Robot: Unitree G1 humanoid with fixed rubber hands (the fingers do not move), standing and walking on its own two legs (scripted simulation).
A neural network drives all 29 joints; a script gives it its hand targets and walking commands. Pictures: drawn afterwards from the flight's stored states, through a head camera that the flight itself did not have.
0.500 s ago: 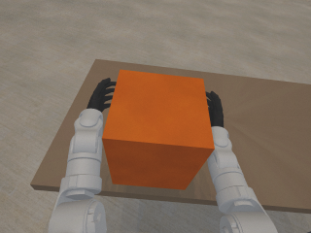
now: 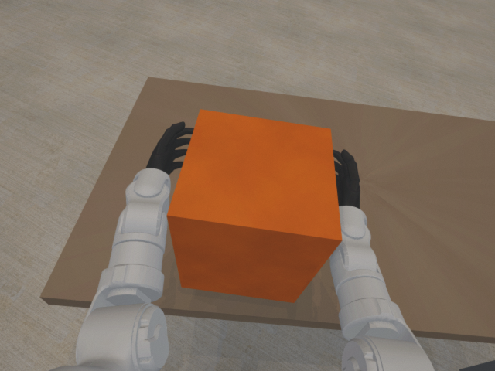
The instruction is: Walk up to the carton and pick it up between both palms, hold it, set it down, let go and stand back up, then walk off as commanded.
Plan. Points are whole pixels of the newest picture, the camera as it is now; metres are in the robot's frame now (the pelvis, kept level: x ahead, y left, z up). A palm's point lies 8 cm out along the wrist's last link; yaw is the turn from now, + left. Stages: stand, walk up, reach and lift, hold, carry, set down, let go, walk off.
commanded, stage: set down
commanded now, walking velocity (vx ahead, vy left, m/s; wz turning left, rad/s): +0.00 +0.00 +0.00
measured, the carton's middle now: (250, 213) +0.36 -0.01 +0.05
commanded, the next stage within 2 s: none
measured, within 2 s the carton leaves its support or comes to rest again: neither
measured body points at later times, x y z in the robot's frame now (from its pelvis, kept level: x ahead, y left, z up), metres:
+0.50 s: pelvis -0.01 +0.00 +0.00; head +0.02 +0.03 +0.45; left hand +0.41 +0.14 +0.09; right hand +0.36 -0.16 +0.07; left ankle -0.04 +0.11 -0.75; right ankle -0.04 -0.14 -0.75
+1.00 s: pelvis -0.01 +0.00 +0.00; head +0.03 +0.03 +0.45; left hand +0.40 +0.14 +0.06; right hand +0.35 -0.16 +0.05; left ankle -0.04 +0.11 -0.75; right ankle -0.04 -0.14 -0.75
